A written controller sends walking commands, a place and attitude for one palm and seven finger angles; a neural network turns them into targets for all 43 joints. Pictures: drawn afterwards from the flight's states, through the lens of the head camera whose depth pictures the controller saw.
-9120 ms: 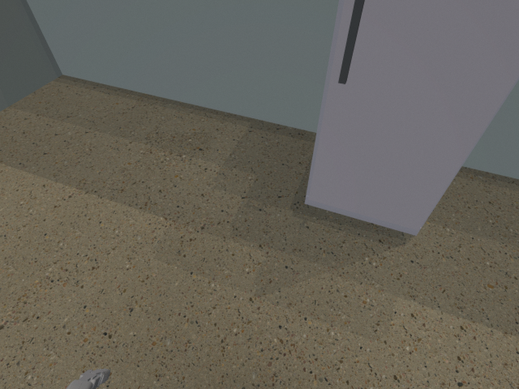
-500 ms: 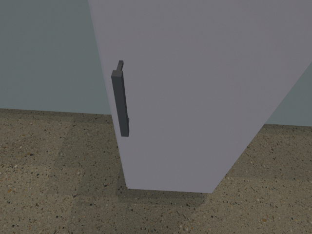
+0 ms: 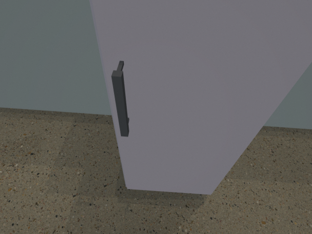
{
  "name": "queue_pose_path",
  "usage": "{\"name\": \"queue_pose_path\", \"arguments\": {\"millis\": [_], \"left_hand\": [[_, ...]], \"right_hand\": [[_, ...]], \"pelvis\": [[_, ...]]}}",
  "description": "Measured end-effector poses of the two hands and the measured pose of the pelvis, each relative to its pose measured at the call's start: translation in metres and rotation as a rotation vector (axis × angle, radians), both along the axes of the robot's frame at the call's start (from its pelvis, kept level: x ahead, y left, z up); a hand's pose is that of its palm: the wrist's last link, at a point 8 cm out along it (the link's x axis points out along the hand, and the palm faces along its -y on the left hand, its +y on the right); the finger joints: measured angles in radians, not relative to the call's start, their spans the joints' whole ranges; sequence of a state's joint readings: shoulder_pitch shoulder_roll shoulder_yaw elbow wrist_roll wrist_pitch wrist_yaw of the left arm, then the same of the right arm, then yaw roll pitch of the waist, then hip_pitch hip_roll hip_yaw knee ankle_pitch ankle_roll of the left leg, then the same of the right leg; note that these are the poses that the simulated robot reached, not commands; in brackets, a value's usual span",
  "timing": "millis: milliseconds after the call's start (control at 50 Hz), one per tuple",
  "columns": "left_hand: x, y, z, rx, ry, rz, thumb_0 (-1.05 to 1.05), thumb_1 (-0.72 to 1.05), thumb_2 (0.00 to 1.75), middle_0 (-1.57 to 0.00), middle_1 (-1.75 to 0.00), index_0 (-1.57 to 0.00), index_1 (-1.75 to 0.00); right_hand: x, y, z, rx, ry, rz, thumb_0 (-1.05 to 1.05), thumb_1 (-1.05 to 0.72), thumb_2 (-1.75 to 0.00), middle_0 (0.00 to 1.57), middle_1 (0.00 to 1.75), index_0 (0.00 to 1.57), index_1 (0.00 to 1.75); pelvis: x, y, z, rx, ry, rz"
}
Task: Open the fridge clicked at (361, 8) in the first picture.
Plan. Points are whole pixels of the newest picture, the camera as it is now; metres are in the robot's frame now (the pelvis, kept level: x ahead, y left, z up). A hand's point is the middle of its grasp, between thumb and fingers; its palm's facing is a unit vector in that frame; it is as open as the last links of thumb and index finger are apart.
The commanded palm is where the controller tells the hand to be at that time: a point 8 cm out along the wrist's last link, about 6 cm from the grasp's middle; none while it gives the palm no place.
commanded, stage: look again from close up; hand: left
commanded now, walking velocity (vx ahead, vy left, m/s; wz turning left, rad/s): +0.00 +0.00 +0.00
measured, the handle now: (123, 102) +0.44 +0.13 +0.09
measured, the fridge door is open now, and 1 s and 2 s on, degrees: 0 0 0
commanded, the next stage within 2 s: raise the hand to about handle height in 0.24 s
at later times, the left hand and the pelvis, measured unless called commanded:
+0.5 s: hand (84, 219) +0.16 +0.19 -0.04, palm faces +0.24 -0.95 -0.18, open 7.5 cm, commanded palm +0.10 +0.23 -0.05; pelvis -0.02 -0.01 -0.01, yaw +2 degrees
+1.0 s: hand (84, 218) +0.15 +0.17 +0.02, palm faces +0.04 -0.99 -0.13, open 10.1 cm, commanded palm +0.13 +0.24 +0.01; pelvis -0.04 -0.06 -0.07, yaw +4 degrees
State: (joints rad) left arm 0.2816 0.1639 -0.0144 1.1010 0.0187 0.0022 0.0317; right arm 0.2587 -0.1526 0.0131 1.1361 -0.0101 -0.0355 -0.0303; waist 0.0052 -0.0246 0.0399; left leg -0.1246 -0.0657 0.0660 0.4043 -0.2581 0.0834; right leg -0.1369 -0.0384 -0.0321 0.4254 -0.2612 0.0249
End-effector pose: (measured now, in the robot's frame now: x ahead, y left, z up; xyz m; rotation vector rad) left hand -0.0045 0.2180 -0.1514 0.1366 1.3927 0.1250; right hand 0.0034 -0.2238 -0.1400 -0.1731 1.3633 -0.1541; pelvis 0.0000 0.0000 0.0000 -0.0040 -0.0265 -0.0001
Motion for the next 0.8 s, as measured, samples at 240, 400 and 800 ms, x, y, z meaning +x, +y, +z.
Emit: {"name": "queue_pose_path", "arguments": {"millis": [240, 400, 800], "left_hand": [[-0.004, -0.002, 0.002, 0.005, 0.001, 0.004, 0.01, 0.91, 0.90, -0.20, -0.30, -0.20, -0.30], [0.024, 0.003, 0.021, 0.029, -0.168, 0.093, 0.02, 0.91, 0.90, -0.20, -0.30, -0.20, -0.31], [0.101, 0.003, 0.094, -0.081, -1.140, 0.007, 0.01, 0.57, 0.75, -0.23, -0.51, -0.23, -0.52]], "right_hand": [[-0.005, -0.002, -0.001, 0.007, 0.010, 0.001, 0.00, -0.91, -0.90, 0.20, 0.30, 0.20, 0.30], [0.001, -0.007, 0.004, -0.006, -0.081, 0.006, 0.01, -0.92, -0.90, 0.20, 0.30, 0.21, 0.30], [0.168, -0.083, 0.066, -0.146, -0.881, 0.211, 0.01, -0.91, -0.90, 0.20, 0.30, 0.20, 0.30]], "pelvis": [[-0.002, -0.003, 0.001, 0.001, 0.000, 0.003], [-0.008, -0.006, -0.001, 0.004, 0.006, 0.008], [-0.041, -0.052, -0.059, 0.008, 0.169, 0.032]]}}
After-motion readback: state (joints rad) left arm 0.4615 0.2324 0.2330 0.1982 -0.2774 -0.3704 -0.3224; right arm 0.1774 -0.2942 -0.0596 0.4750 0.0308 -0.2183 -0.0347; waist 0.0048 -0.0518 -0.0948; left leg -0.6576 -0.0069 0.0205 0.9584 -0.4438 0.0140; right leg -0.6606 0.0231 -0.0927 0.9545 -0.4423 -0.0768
